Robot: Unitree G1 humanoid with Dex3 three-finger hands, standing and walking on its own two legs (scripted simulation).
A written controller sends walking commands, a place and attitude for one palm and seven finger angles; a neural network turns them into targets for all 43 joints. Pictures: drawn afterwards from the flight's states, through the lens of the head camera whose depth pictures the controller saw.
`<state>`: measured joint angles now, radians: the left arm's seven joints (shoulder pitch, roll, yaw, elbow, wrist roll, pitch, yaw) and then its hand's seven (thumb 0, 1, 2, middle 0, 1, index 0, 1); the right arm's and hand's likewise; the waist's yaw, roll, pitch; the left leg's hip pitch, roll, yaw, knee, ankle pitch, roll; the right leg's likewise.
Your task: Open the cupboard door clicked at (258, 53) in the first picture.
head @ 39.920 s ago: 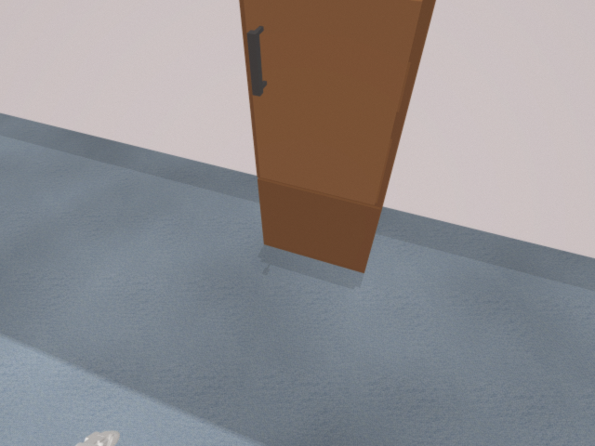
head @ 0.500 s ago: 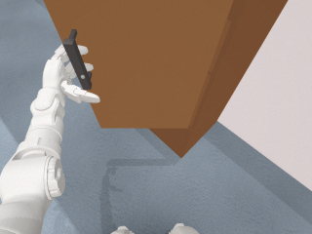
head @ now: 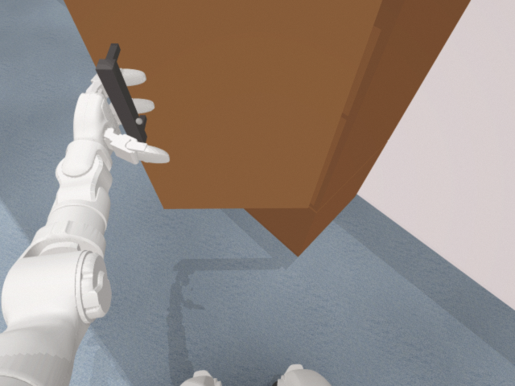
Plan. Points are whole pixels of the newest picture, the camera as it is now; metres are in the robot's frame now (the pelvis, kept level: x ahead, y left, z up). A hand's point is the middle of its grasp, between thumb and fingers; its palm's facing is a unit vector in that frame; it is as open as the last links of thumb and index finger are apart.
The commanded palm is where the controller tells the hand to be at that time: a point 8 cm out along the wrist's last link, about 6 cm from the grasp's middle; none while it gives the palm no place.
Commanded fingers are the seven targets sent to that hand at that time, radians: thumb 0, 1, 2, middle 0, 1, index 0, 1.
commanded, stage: close the thumb around the handle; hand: left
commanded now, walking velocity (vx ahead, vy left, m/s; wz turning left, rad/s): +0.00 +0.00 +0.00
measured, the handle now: (127, 98) +0.55 +0.17 +0.11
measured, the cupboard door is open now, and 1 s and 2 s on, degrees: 46 46 68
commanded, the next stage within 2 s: pull the door open along its arc in 0.72 s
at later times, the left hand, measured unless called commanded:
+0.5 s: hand (137, 122) +0.49 +0.15 +0.11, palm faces -0.04 -1.00 -0.02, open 8.1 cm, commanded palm +0.47 +0.20 +0.11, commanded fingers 0.00 0.90 0.90 -0.40 -1.35 -0.40 -1.35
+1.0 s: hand (137, 123) +0.49 +0.15 +0.10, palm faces -0.04 -1.00 -0.02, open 5.6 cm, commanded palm +0.45 +0.20 +0.11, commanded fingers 0.00 0.90 0.90 -0.40 -1.35 -0.40 -1.35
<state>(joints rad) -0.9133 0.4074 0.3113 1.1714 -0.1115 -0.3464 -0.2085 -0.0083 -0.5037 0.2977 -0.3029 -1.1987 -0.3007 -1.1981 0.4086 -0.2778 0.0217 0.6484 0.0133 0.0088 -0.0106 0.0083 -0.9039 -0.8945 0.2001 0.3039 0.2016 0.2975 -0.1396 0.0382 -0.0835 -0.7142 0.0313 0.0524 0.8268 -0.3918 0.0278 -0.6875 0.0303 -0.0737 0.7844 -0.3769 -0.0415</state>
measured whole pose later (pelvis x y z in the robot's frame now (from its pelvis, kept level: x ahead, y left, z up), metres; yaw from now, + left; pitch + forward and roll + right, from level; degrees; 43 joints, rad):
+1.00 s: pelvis +0.01 +0.00 +0.00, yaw +0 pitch +16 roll -1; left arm -0.84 0.40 0.31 1.11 -0.13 -0.33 -0.22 0.01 0.75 0.81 -0.37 -1.35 -0.36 -1.35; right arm 0.41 -0.28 0.02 0.63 0.02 0.03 -0.01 0.01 -0.90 -0.89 0.20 0.30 0.20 0.30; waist -0.13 0.04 -0.09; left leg -0.68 0.03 0.06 0.81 -0.40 0.03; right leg -0.66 0.04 -0.06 0.77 -0.38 -0.04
